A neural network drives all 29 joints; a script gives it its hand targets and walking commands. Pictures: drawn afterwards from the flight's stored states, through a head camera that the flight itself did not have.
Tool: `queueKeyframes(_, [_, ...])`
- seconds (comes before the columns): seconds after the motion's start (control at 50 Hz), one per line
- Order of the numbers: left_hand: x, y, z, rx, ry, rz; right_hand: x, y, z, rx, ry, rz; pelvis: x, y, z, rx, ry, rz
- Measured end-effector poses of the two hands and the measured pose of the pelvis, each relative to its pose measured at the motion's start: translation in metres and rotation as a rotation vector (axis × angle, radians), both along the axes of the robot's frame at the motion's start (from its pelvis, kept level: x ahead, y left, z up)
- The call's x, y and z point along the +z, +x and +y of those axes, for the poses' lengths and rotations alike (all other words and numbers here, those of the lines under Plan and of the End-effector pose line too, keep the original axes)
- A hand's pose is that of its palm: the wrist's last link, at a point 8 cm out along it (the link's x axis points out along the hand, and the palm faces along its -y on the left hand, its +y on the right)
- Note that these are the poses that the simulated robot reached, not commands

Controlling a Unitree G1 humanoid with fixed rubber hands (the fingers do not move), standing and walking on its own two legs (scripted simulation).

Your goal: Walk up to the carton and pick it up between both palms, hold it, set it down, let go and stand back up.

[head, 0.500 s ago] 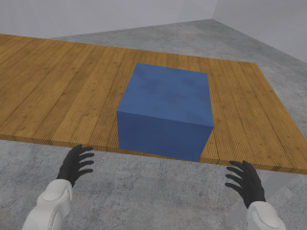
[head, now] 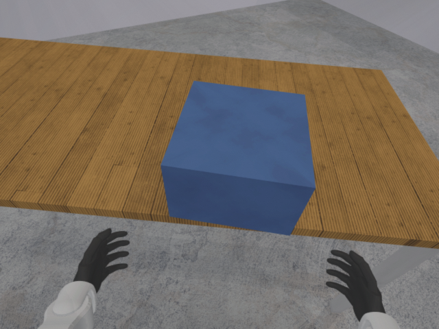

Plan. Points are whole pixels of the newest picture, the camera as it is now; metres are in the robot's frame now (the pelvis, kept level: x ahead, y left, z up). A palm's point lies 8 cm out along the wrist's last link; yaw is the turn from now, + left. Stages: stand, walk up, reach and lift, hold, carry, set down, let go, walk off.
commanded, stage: set down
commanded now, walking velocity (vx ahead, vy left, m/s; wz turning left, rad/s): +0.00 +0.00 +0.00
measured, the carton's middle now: (239, 153) +0.48 -0.03 +0.04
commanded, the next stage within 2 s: let go in 0.86 s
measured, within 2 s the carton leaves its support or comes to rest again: neither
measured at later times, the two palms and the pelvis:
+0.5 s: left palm (85, 296) +0.19 +0.23 -0.03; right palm (362, 323) +0.17 -0.24 -0.03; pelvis +0.00 +0.00 +0.00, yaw +0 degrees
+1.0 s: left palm (82, 316) +0.17 +0.24 -0.07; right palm (352, 328) +0.17 -0.24 -0.07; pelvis +0.01 +0.00 +0.00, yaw +0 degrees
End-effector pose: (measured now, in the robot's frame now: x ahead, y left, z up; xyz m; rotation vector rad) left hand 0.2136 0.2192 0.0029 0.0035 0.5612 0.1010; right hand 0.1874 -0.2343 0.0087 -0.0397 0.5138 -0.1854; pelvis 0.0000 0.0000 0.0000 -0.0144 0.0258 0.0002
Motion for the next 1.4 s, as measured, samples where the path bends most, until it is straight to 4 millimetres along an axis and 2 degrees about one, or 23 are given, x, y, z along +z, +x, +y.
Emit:
queueKeyframes(0.18, [-0.007, -0.002, 0.002, -0.009, 0.020, 0.024, -0.015, -0.007, -0.004, 0.001, -0.012, 0.043, 0.000, 0.003, 0.000, 0.000, 0.000, 0.004])
queueKeyframes(0.56, [-0.039, -0.025, 0.012, 0.029, 0.040, 0.138, -0.047, -0.022, -0.007, 0.048, -0.060, 0.139, 0.000, 0.002, 0.000, 0.000, 0.000, 0.003])
queueKeyframes(0.9, [-0.065, -0.043, 0.019, 0.046, 0.078, 0.247, -0.073, -0.021, -0.006, 0.087, -0.077, 0.201, 0.000, 0.006, 0.001, 0.000, -0.001, 0.008])
queueKeyframes(1.32, [-0.076, -0.042, 0.022, 0.040, 0.106, 0.285, -0.090, -0.023, -0.002, 0.111, -0.083, 0.246, 0.000, 0.016, 0.001, 0.000, -0.001, 0.022])
queueKeyframes(1.4, [-0.078, -0.044, 0.025, 0.012, 0.157, 0.269, -0.094, -0.027, -0.010, 0.129, -0.139, 0.320, 0.000, 0.016, 0.001, 0.000, 0.000, 0.021])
